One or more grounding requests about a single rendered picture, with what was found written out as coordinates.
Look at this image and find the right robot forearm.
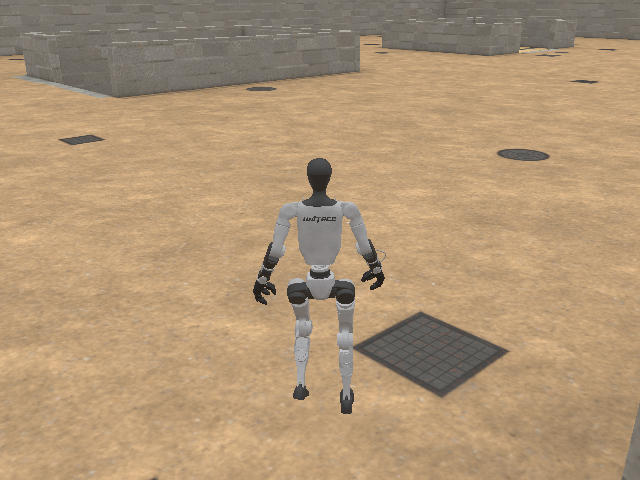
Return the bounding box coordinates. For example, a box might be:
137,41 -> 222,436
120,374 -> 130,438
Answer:
362,239 -> 382,274

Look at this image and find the robot right upper arm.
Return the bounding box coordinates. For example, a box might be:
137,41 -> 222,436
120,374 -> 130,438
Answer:
340,201 -> 372,255

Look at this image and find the right robot hand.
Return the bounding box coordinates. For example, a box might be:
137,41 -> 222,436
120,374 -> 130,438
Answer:
361,270 -> 385,290

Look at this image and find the left robot hand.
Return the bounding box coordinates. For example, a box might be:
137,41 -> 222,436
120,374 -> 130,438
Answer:
253,280 -> 276,305

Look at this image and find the robot head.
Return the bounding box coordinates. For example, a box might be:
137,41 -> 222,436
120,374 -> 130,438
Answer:
302,158 -> 337,207

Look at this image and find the robot left upper arm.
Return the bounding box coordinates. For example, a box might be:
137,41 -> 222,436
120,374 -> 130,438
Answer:
269,202 -> 299,258

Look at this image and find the robot left thigh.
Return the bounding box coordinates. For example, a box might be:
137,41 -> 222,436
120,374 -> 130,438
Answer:
287,278 -> 313,337

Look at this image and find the left robot forearm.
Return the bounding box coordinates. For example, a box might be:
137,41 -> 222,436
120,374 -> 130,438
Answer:
257,242 -> 279,284

